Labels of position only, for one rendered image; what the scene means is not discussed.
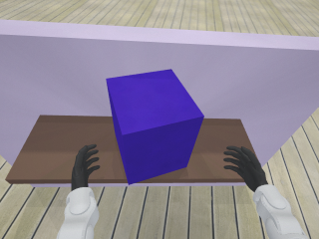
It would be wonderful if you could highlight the carton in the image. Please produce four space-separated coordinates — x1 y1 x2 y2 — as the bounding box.
106 69 204 185

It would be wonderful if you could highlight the left robot hand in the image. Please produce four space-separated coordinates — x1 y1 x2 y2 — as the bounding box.
71 144 100 191

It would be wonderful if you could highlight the left robot forearm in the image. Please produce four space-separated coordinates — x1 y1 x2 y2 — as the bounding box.
56 187 100 239

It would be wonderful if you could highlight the right robot hand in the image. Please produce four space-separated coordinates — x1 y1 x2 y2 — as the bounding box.
223 145 268 192

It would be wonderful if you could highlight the right robot forearm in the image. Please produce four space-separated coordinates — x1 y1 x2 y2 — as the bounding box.
252 184 308 239

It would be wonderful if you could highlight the table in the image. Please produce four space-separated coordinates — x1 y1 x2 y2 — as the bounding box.
5 115 266 184

